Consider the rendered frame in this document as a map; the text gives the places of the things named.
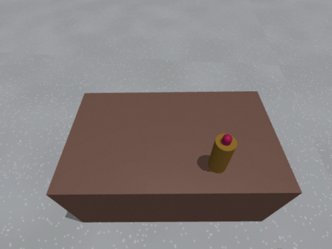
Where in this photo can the bottle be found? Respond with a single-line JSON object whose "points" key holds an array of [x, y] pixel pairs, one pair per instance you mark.
{"points": [[222, 151]]}

